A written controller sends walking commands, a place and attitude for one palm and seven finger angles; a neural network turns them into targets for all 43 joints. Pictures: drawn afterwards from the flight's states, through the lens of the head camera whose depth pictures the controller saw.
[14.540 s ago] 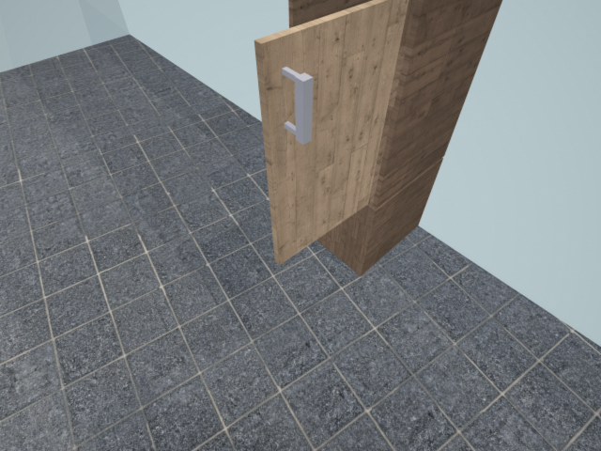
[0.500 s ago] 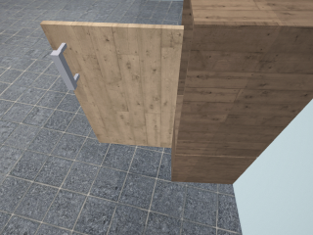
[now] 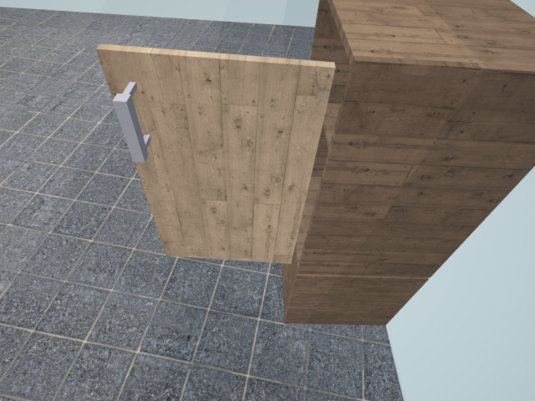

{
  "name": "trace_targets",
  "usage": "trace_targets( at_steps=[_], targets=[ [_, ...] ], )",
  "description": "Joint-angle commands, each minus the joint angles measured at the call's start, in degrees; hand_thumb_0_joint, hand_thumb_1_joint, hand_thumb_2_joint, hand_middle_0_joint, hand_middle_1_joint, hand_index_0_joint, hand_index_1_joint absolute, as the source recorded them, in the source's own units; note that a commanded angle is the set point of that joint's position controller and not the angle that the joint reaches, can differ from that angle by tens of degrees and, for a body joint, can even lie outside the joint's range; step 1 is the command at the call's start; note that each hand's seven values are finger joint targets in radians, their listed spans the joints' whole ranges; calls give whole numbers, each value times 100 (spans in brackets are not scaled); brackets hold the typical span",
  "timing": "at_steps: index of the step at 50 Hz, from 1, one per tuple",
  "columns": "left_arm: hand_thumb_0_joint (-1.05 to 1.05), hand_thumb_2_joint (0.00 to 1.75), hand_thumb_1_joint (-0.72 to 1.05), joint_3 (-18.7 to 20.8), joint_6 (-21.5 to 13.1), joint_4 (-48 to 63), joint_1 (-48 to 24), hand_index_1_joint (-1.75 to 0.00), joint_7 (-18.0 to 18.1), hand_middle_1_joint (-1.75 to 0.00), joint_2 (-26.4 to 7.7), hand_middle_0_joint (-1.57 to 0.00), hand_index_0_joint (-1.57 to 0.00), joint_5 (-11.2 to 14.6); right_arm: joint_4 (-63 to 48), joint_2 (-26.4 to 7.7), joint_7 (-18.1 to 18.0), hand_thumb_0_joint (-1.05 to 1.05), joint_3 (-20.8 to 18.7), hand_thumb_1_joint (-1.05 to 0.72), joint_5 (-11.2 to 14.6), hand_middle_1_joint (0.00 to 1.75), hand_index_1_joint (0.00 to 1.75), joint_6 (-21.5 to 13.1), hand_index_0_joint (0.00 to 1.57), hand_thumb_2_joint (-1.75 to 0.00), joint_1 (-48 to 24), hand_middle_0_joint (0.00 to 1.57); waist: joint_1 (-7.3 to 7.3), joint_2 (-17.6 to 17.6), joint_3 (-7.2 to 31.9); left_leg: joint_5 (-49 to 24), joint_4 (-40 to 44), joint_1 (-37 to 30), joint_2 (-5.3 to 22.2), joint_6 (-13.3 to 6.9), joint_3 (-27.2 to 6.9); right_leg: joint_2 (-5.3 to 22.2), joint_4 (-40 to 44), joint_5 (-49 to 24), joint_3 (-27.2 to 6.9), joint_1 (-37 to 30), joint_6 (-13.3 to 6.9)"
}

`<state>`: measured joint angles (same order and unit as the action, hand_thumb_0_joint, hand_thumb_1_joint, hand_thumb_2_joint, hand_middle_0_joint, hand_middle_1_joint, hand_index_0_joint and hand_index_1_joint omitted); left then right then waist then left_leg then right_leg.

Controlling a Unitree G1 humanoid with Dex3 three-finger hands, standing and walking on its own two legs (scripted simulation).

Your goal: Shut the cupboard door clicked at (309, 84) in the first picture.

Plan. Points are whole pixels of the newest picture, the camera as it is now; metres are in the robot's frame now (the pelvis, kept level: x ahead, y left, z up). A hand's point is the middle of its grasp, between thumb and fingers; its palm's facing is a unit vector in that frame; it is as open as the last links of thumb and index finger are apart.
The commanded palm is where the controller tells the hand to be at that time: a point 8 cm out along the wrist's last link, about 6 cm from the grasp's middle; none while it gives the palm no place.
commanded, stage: come to a stop and stand still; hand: left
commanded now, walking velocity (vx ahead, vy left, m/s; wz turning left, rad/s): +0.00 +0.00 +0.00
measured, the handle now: (135, 123) +0.50 +0.27 +0.13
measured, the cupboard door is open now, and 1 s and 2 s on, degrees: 88 88 88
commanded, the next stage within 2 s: look again from close up in 0.08 s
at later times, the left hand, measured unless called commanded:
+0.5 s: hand out of the picture +0.01 +0.17 -0.17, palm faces +0.01 -0.97 -0.24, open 7.4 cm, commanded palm none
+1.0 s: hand out of the picture -0.01 +0.12 -0.18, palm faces +0.05 -0.98 -0.18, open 7.4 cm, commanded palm none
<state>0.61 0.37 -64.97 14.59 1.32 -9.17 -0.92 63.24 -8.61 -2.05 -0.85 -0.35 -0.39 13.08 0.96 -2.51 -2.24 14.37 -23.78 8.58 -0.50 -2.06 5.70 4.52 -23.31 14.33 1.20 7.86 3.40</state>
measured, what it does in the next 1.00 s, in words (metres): stands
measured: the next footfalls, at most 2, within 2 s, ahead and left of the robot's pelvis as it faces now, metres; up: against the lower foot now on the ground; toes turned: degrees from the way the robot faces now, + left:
left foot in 1.60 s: +0.12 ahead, +0.16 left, +0.00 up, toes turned +3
right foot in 1.90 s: +0.10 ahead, -0.03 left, +0.00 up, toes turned -3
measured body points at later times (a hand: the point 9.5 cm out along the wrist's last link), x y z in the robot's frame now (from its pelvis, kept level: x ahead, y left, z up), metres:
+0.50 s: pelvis +0.00 -0.01 -0.01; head +0.00 -0.04 +0.44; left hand +0.01 +0.22 -0.15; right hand +0.00 -0.23 -0.18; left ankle -0.01 +0.09 -0.74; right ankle -0.02 -0.16 -0.74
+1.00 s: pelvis +0.01 -0.05 -0.01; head +0.02 -0.05 +0.44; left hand -0.01 +0.17 -0.16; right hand +0.01 -0.27 -0.17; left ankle -0.01 +0.09 -0.74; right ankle -0.02 -0.16 -0.74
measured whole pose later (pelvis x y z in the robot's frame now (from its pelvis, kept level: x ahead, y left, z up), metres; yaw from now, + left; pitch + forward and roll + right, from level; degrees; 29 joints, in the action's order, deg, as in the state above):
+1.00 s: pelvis +0.01 -0.05 -0.01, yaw +1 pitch +0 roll +0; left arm -0.4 -0.9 -62.9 17.8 1.2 -7.9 -0.9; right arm 63.3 -10.1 -0.9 0.3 -0.7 0.4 16.6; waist 0.9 0.8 -1.2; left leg 17.2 -28.9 11.1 3.2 1.2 3.6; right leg 1.0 -29.3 18.5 3.1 10.4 -0.8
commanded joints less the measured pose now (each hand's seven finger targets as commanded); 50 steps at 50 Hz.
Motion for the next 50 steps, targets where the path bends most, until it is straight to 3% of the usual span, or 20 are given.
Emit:
trace_targets(
  at_steps=[1,6,8,9,10,11,12,13,16,19,22,23,25,41,43,46,50],
  targets=[
    [0,90,90,76,-58,66,394,-30,52,-30,-454,-20,-20,11,-80,-612,-25,0,-87,-90,-25,30,30,-68,20,-90,413,20,-26,470,-176,-1333,606,-22,699,137,-657,226,241,-787,-95,150,-327],
    [0,90,90,64,-50,35,411,-30,59,-30,-433,-20,-20,24,24,-547,-31,0,-78,-90,-25,30,30,-69,20,-90,569,20,-15,450,-235,-1192,665,58,682,140,-668,220,247,-773,-85,88,-330],
    [0,90,90,78,-55,33,363,-30,61,-30,-440,-20,-20,23,62,-490,-36,0,-84,-90,-8,30,30,-67,20,-90,689,20,-24,279,-179,-1128,683,121,686,124,-668,215,271,-747,-38,-50,-330],
    [0,90,90,-58,-204,14,566,-30,314,-30,-583,-20,-20,-71,-338,-849,50,0,-40,-90,42,30,30,-190,20,-90,312,20,-4,645,-74,-3190,-478,202,810,220,-589,355,-72,-2141,-344,286,-340],
    [0,90,90,10,-225,266,502,-30,263,-30,-786,-20,-20,-2,-410,-680,85,0,-39,-90,-40,30,30,-206,20,-90,692,20,-127,933,440,-2027,-247,179,668,202,-668,325,-334,-895,-160,-25,-488],
    [0,90,90,-6,-180,274,406,-30,206,-30,-652,-20,-20,2,-392,-642,68,0,-35,-90,-54,30,30,-220,20,-90,638,20,-71,1046,190,-1709,21,299,728,101,-760,189,-389,-265,-88,252,-509],
    [0,90,90,-38,-168,272,490,-30,175,-30,-572,-20,-20,1,-427,-670,67,0,-8,-90,-54,30,30,-218,20,-90,768,20,-84,1032,288,-1470,111,356,805,19,-875,59,-417,21,-14,266,-499],
    [0,90,90,-38,-192,282,450,-30,140,-30,-563,-20,-20,1,-457,-608,62,0,20,-90,-69,30,30,-234,20,-90,772,20,-51,1246,363,-1679,95,338,789,-35,-867,38,-463,-167,47,182,-506],
    [0,90,90,-71,-204,268,451,-30,123,-30,-481,-20,-20,25,-491,-595,41,0,28,-90,-45,30,30,-221,20,-90,848,20,-103,379,318,-1655,-65,164,731,-67,-752,95,-378,-542,-55,296,-517],
    [0,90,90,-79,-198,277,367,-30,111,-30,-495,-20,-20,26,-474,-575,49,0,49,-90,-36,30,30,-189,20,-90,845,20,-131,73,-155,-1191,80,359,653,-37,-692,133,-292,-648,-165,495,-510],
    [0,90,90,-86,-159,294,404,-30,105,-30,-521,-20,-20,24,-427,-588,80,0,62,-90,-32,30,30,-147,20,-90,796,20,-110,-10,-490,-465,289,504,622,-20,-675,125,-142,-183,-230,687,-480],
    [0,90,90,-76,-163,299,398,-30,94,-30,-559,-20,-20,16,-411,-544,83,0,69,-90,-31,30,30,-149,20,-90,790,20,-106,131,-569,-436,352,565,592,-19,-639,124,-112,-194,-224,687,-495],
    [0,90,90,-68,-160,307,435,-30,93,-30,-580,-20,-20,24,-390,-579,94,0,79,-90,-41,30,30,-128,20,-90,756,20,-96,92,-565,-219,387,530,573,6,-608,127,-55,-22,-300,747,-502],
    [0,90,90,-26,-240,287,528,-30,77,-30,-690,-20,-20,30,-157,-585,61,0,82,-90,-28,30,30,-125,20,-90,598,20,-65,201,1,-697,159,106,584,131,-364,247,118,-1053,-460,351,-563],
    [0,90,90,6,-227,298,548,-30,74,-30,-738,-20,-20,8,-144,-519,77,0,79,-90,-35,30,30,-78,20,-90,631,20,-48,106,-144,-270,84,256,497,146,-301,304,208,-518,-531,396,-621],
    [0,90,90,96,-205,318,638,-30,71,-30,-886,-20,-20,-2,-212,-512,114,0,55,-90,-57,30,30,-3,20,-90,564,20,0,-152,-314,316,-282,583,314,212,-122,617,527,183,-964,462,-813],
    [0,90,90,218,-183,407,673,-30,85,-30,-1013,-20,-20,-25,-297,-484,137,0,18,-90,-62,30,30,35,20,-90,549,20,34,-455,-520,511,-722,864,280,229,-38,1028,734,181,-1299,540,-1052]
  ],
)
